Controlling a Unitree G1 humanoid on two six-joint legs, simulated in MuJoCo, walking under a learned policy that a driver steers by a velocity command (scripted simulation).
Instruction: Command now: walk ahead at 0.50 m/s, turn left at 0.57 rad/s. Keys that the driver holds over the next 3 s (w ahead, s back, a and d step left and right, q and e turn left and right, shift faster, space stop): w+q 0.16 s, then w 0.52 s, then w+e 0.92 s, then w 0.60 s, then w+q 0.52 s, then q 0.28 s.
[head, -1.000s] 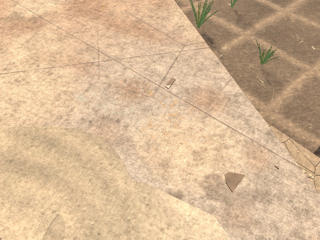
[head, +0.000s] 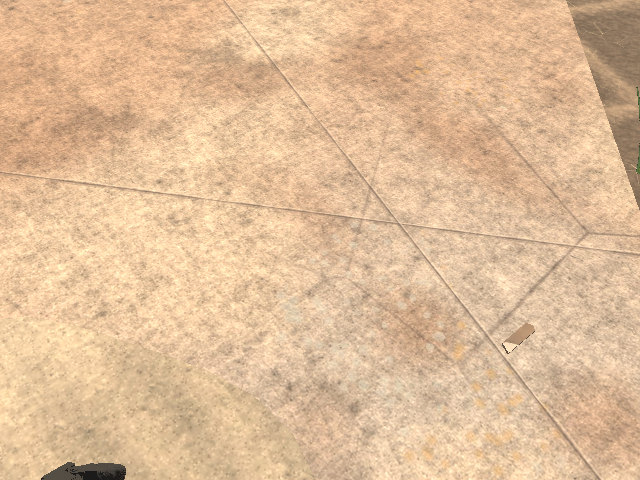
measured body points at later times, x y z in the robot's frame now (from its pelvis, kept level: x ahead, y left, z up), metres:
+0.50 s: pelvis +0.28 -0.05 +0.00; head +0.31 -0.05 +0.45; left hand +0.24 +0.23 -0.12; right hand +0.51 -0.25 -0.09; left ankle +0.35 +0.13 -0.69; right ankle +0.27 -0.15 -0.75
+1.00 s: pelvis +0.53 +0.07 +0.00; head +0.55 +0.08 +0.45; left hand +0.64 +0.36 -0.11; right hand +0.61 -0.21 -0.11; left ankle +0.49 +0.15 -0.75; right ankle +0.66 -0.10 -0.67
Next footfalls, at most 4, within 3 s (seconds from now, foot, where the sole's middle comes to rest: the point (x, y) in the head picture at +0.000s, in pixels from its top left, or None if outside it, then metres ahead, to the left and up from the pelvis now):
0.20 right None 0.31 -0.15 -0.78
0.70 left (236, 446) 0.52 0.15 -0.78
1.26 right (329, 312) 0.84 -0.05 -0.78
1.72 left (269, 214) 1.15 0.09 -0.78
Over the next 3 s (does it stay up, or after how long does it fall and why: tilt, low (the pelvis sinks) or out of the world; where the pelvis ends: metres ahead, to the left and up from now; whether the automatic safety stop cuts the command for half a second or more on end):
stays up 1.57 -0.15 -0.01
